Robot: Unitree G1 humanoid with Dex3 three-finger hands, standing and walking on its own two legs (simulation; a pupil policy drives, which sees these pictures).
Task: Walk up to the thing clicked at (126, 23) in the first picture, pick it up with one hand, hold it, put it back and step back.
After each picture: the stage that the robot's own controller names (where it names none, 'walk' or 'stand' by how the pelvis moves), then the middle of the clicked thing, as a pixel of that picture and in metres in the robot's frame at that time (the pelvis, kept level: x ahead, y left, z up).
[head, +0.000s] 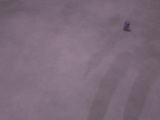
stand; (126, 26) +1.63 -0.57 -0.72
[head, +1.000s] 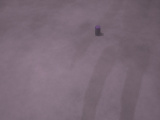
walk; (97, 30) +1.59 -0.09 -0.69
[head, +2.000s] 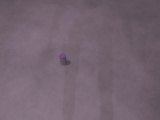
walk; (63, 59) +1.06 +0.23 -0.71
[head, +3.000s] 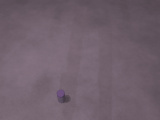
walk; (61, 96) +0.65 +0.20 -0.71
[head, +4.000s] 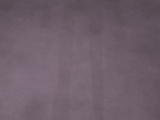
walk; out of the picture +0.38 +0.18 -0.70
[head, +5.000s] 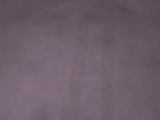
stand; out of the picture +0.33 +0.17 -0.72
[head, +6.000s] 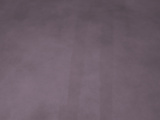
stand; out of the picture +0.34 +0.19 -0.73
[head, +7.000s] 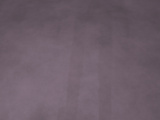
stand; out of the picture +0.33 +0.20 -0.73
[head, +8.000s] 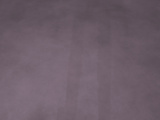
stand; out of the picture +0.32 +0.20 -0.73
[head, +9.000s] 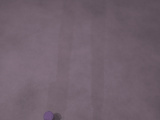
go down; (49, 117) +0.35 +0.19 -0.66
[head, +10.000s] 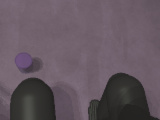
go down; (24, 63) +0.42 +0.20 -0.29
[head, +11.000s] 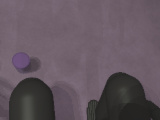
close in; (22, 63) +0.42 +0.20 -0.29
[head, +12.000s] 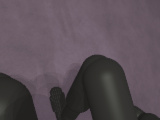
close in; out of the picture +0.41 +0.24 -0.23
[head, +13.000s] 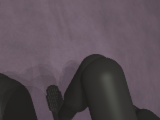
close; out of the picture +0.40 +0.25 -0.23
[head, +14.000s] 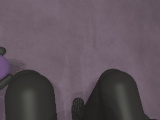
lift; out of the picture +0.33 +0.25 -0.14
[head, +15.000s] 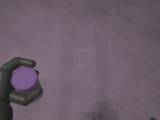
lift; (28, 86) +0.32 +0.17 +0.03
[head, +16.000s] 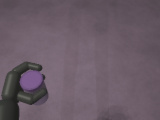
hold; (35, 88) +0.32 +0.17 +0.02
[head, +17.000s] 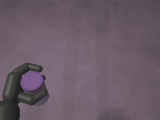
hold; (36, 89) +0.32 +0.17 +0.01
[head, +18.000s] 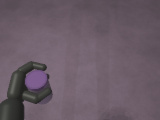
crouch; (40, 88) +0.33 +0.16 +0.01
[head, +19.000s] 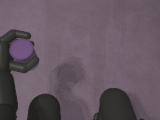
crouch; (25, 56) +0.42 +0.17 -0.07
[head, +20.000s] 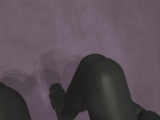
lower; out of the picture +0.43 +0.26 -0.23
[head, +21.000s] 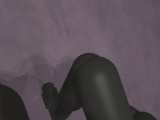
lower; out of the picture +0.43 +0.25 -0.23
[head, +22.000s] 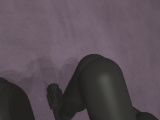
lower; out of the picture +0.42 +0.27 -0.23
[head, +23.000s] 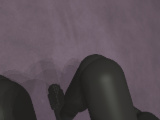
lower; out of the picture +0.41 +0.27 -0.23
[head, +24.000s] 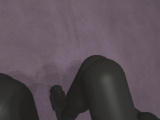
loosen; out of the picture +0.40 +0.23 -0.22
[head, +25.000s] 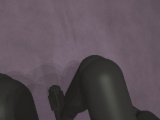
withdraw; out of the picture +0.40 +0.24 -0.23
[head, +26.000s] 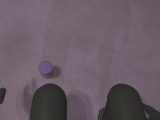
walk; (46, 70) +0.43 +0.17 -0.36
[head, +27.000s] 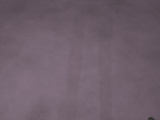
stand; out of the picture +0.35 +0.16 -0.66
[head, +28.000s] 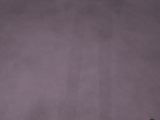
stand; out of the picture +0.35 +0.17 -0.67
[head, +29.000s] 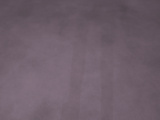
stand; out of the picture +0.36 +0.15 -0.70
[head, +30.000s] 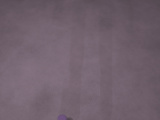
walk; out of the picture +0.39 +0.14 -0.70
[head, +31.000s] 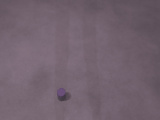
walk; (61, 94) +0.54 +0.12 -0.71
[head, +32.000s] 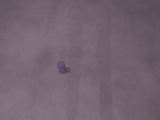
walk; (61, 67) +0.83 +0.23 -0.69
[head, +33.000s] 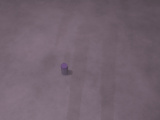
stand; (64, 69) +0.96 +0.18 -0.71
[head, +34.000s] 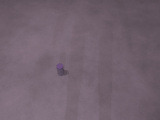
stand; (60, 69) +0.96 +0.21 -0.73
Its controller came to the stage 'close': yes
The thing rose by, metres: 0.72
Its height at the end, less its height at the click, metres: +0.00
